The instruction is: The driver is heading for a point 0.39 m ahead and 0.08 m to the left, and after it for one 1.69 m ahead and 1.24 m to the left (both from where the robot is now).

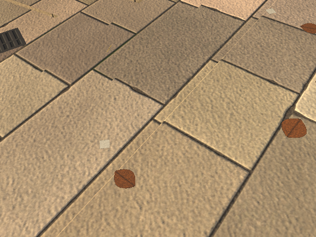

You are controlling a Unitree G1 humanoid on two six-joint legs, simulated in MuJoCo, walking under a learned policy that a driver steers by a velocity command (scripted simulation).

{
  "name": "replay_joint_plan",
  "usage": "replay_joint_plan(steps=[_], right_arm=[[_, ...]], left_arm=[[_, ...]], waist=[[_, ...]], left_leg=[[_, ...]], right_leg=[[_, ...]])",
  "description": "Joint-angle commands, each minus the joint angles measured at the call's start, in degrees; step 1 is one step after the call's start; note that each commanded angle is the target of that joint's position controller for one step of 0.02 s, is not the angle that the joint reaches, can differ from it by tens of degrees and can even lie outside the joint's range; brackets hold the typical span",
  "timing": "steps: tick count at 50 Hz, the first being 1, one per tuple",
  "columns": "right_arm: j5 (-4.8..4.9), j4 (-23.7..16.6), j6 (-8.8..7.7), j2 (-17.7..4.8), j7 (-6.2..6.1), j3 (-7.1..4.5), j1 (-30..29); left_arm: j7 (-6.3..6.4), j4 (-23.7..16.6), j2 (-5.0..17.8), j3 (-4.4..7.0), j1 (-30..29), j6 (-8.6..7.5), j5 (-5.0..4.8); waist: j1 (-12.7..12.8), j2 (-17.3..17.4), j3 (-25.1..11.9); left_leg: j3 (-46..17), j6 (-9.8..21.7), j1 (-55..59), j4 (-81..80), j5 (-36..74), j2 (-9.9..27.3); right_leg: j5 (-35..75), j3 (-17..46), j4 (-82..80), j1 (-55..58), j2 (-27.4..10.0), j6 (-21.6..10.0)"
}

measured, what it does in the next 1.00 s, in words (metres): walks ahead: left foot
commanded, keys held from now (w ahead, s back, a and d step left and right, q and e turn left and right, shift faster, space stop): no key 0.44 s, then w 0.46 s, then q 0.10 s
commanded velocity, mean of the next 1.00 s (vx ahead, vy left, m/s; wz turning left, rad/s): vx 0.17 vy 0.00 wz -0.06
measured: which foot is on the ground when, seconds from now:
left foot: up 0.00-0.04, down 0.06-1.00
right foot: down 0.00-0.70, up 0.72-1.00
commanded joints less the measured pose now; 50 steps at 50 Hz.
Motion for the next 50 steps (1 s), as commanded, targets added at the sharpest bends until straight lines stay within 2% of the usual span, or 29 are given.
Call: replay_joint_plan(steps=[1,2,3,4,5,6,7,9,11,12,13,18,22,24,27,30,32,34,35,36,37,38,39,41,43,45,46,48,50], right_arm=[[0.09,-4.2,-1.66,-5.0,0.61,-1.48,-0.2],[-0.08,-3.8,-2.1,-4.4,0.96,-1.41,1.4],[-1.0,-4.1,-2.41,-6.4,0.97,-1.71,1.8],[-1.83,-5.2,-2.15,-10.9,0.65,-2.49,0.4],[-2.54,-3.9,-1.89,-7.4,0.72,-1.63,-0.4],[-1.8,-4.4,-1.96,-4.7,0.95,-0.86,-1.1],[-1.19,-3.8,-1.91,-5.0,1.01,-0.96,-1.0],[-0.11,-3.7,-1.82,-6.1,0.96,-1.15,-2.0],[-0.39,-3.2,-1.76,-5.2,1.25,-0.82,-0.3],[-0.67,-3.4,-1.93,-5.1,1.6,-0.74,1.2],[-0.79,-3.4,-1.99,-5.3,1.83,-0.73,0.8],[-0.47,-3.4,-1.67,-3.8,1.65,-0.46,0.4],[-0.48,-3.0,-1.24,-3.4,1.52,-0.44,0.3],[-0.57,-2.4,-0.95,-2.8,1.45,-0.26,0.9],[0.42,-2.3,-1.47,-3.0,1.11,-0.43,1.0],[1.26,-2.5,-4.2,-1.6,1.43,-0.31,1.5],[1.58,-2.4,-5.96,-1.4,2.03,-0.47,2.4],[1.56,-0.7,-6.85,-2.8,2.64,-1.03,6.9],[1.46,0.7,-7.04,-5.3,2.9,-1.86,10.5],[1.52,2.5,-6.9,-9.0,3.1,-3.25,16.4],[1.22,3.3,-6.6,-11.0,3.38,-4.03,22.0],[1.0,3.6,-6.31,-9.2,3.25,-3.4,21.9],[0.74,3.2,-5.97,-7.7,3.0,-2.97,21.1],[0.63,3.1,-4.88,-5.4,2.44,-1.99,18.8],[0.66,2.9,-3.65,-3.6,1.86,-1.24,16.8],[0.97,2.7,-3.08,-5.2,1.05,-1.46,15.2],[0.98,2.8,-2.94,-6.4,0.73,-1.74,15.3],[1.21,3.9,-2.78,-9.1,0.41,-2.53,17.1],[1.79,3.7,-2.72,-9.8,0.28,-2.94,15.4]], left_arm=[[-0.18,-3.2,6.4,1.1,-0.6,-0.38,-0.08],[-0.16,-3.0,5.4,0.61,-0.9,-0.31,-0.49],[-0.14,-2.6,3.8,0.07,1.4,-0.51,-0.09],[-0.25,-2.2,2.6,-0.22,6.5,-0.92,1.12],[-0.18,-2.7,4.0,0.16,4.9,-1.22,0.7],[-0.02,-2.6,6.3,0.68,3.1,-1.22,0.91],[0.02,-2.7,5.9,0.81,0.9,-1.0,0.65],[-0.22,-1.9,3.9,0.44,1.0,-0.08,0.77],[-0.75,-1.6,3.0,0.03,0.3,0.33,0.75],[-0.77,-1.4,4.5,0.35,-0.4,0.49,0.69],[-0.86,-1.1,4.4,0.53,0.1,0.46,0.56],[-0.75,0.1,3.2,0.23,-0.2,-0.62,0.65],[-0.49,0.9,2.8,0.09,0.2,-0.99,0.51],[-0.21,1.7,2.6,-0.04,1.5,-0.86,0.45],[0.01,1.8,4.1,0.37,3.5,-1.41,-0.22],[-0.19,2.0,4.6,0.4,6.3,-3.42,-0.84],[-0.5,2.0,5.3,0.54,6.2,-4.21,-1.13],[-0.74,0.4,4.1,0.16,2.5,-4.58,-1.3],[-0.73,-1.1,2.5,-0.22,0.4,-5.05,-1.35],[-0.56,-2.6,1.5,-0.37,-1.1,-6.0,-1.09],[-0.3,-3.3,3.0,-0.05,-2.2,-6.84,-1.12],[-0.32,-3.3,4.4,0.52,-2.3,-7.05,-2.01],[-0.63,-3.1,3.3,0.21,-2.4,-7.04,-2.34],[-1.55,-3.6,1.5,-0.21,-4.3,-7.05,-1.82],[-2.78,-4.1,-0.3,-0.78,-5.9,-7.07,-1.59],[-3.76,-4.8,-2.7,-1.81,-8.6,-7.33,-1.04],[-4.0,-5.2,-3.0,-1.97,-10.1,-7.55,-0.9],[-3.96,-5.5,-0.2,-0.99,-9.8,-7.76,-0.93],[-3.34,-4.6,3.3,0.5,-6.2,-7.74,-0.81]], waist=[[-0.7,-9.4,-8.1],[-2.2,-9.0,-7.6],[-1.5,-6.2,-7.6],[2.8,5.9,-8.7],[2.6,12.7,-7.2],[1.1,10.4,-6.8],[0.4,9.5,-6.9],[0.7,8.4,-7.0],[0.0,6.6,-6.6],[-1.7,3.6,-5.8],[-1.4,2.3,-5.2],[-2.0,-2.0,-4.7],[-2.1,-3.0,-4.0],[-1.9,-3.4,-4.1],[-1.1,-4.4,2.4],[-0.7,-8.0,4.8],[-1.5,-10.7,4.3],[-4.1,-8.4,2.8],[-4.8,-2.0,1.1],[-6.3,8.2,-1.2],[-9.0,14.3,-1.0],[-7.6,7.3,1.2],[-6.9,3.5,2.1],[-5.8,2.3,3.0],[-5.3,4.6,3.4],[-5.5,4.4,3.3],[-5.6,4.4,3.6],[-4.6,5.9,2.2],[-1.5,6.4,0.0]], left_leg=[[1.8,1.9,8.2,-9.1,0.5,-0.6],[2.1,3.3,13.0,-18.0,7.7,-0.4],[-1.9,5.2,18.2,-21.6,16.8,4.3],[-10.9,10.2,22.4,-20.8,31.5,13.9],[-16.7,17.5,18.6,-22.2,30.9,17.8],[-16.4,18.6,18.1,-22.7,28.2,16.8],[-14.2,16.7,19.3,-21.8,26.5,14.4],[-9.7,13.2,18.5,-20.5,23.5,11.1],[-5.5,9.5,16.0,-19.7,14.8,6.9],[-3.5,8.0,14.6,-19.7,9.9,4.8],[-1.7,7.0,15.1,-19.2,6.9,3.5],[0.9,6.5,17.5,-15.5,10.5,1.9],[1.3,6.2,18.2,-15.2,10.2,1.4],[2.7,6.2,17.8,-15.2,-0.8,-0.3],[3.3,7.9,11.0,-13.4,-17.4,-2.0],[4.4,8.7,6.7,-8.6,-15.1,-2.8],[4.8,9.5,6.7,-6.9,-9.8,-2.9],[2.7,11.2,13.2,-12.5,-6.2,-1.7],[-3.0,12.7,19.7,-16.2,-2.6,0.8],[-15.2,16.3,30.5,-21.4,2.3,7.0],[-30.3,22.3,39.8,-26.9,10.0,16.7],[-31.9,23.8,41.6,-26.1,12.1,20.0],[-27.9,23.2,42.2,-25.5,13.8,19.3],[-18.9,19.8,39.4,-28.0,16.1,16.0],[-11.1,17.4,33.1,-31.9,16.8,11.8],[-4.4,15.9,25.8,-33.5,17.5,8.3],[-3.0,15.4,22.1,-33.6,20.2,7.2],[-4.1,14.7,20.8,-32.3,26.4,8.8],[-4.9,12.4,22.6,-27.3,33.1,9.2]], right_leg=[[16.0,14.4,-3.2,6.5,-15.7,-8.4],[15.0,14.1,-1.9,5.6,-14.2,-6.5],[8.8,12.8,0.3,3.5,-11.8,-3.2],[-8.3,5.8,7.8,-0.5,-5.2,0.4],[-16.0,0.8,8.9,-2.3,-3.6,3.2],[-16.2,0.2,10.2,-1.0,-5.5,4.8],[-13.0,-0.7,8.5,-0.7,-5.9,5.4],[-4.9,-1.0,1.8,4.1,-7.4,5.9],[3.4,-0.6,-1.7,9.2,-7.9,5.1],[4.9,-0.1,-0.5,9.2,-8.2,3.7],[3.9,0.1,-0.2,7.7,-8.1,2.5],[6.9,1.5,-1.9,6.1,-9.2,2.1],[6.2,1.9,-2.4,5.5,-9.3,2.3],[-5.8,1.3,-3.5,5.1,-8.4,1.7],[-27.5,3.9,-5.9,0.5,-9.3,-1.5],[-31.7,12.3,-9.7,2.1,-14.1,-5.2],[-26.5,17.8,-11.1,4.5,-17.5,-7.2],[-13.1,12.9,-6.0,3.0,-15.2,-5.3],[-6.0,5.0,2.1,-0.4,-10.0,-2.3],[-0.8,-3.7,16.2,-9.3,-4.4,1.6],[-18.0,-4.6,29.3,-23.7,-3.5,3.9],[-23.2,-2.9,37.2,-31.6,-6.2,3.5],[-20.3,-3.1,40.8,-35.1,-8.4,2.7],[-13.3,-4.7,37.5,-35.7,-12.2,2.2],[-7.2,-7.8,28.4,-29.0,-12.5,3.4],[0.7,-10.3,17.1,-19.3,-10.8,4.5],[4.1,-11.0,11.5,-13.5,-9.4,4.9],[9.4,-10.3,6.4,-5.7,-7.0,5.1],[12.2,-8.5,2.4,0.0,-6.3,3.8]])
